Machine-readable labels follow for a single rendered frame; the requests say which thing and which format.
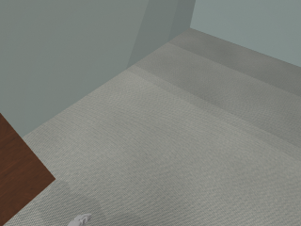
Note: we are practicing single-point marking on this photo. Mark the cabinet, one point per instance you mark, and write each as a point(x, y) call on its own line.
point(22, 174)

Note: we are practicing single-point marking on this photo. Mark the left robot hand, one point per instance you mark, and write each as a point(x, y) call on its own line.
point(80, 220)

